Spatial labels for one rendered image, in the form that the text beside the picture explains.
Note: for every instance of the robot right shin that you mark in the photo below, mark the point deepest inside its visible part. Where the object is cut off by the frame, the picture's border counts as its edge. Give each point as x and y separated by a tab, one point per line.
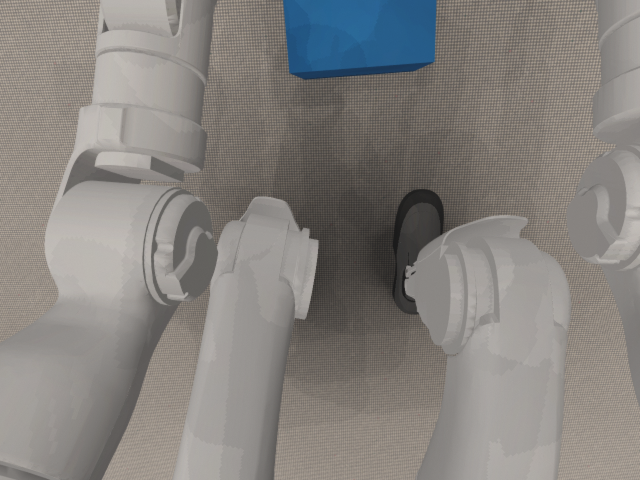
506	226

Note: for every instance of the robot left forearm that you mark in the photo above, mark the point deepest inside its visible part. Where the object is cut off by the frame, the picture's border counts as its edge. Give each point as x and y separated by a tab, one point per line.
152	62

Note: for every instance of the carton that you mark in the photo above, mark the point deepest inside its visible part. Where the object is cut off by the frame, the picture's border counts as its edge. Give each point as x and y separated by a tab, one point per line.
339	38

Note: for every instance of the robot left upper arm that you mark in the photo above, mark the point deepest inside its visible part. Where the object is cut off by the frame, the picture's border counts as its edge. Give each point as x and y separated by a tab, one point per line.
123	257

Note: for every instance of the robot right foot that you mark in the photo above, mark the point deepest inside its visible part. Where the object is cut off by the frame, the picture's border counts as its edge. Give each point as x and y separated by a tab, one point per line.
419	220

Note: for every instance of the robot right upper arm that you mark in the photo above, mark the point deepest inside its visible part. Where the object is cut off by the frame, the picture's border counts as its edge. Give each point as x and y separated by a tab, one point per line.
603	222

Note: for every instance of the robot right forearm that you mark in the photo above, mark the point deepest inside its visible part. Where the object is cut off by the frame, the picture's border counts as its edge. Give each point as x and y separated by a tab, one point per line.
616	105

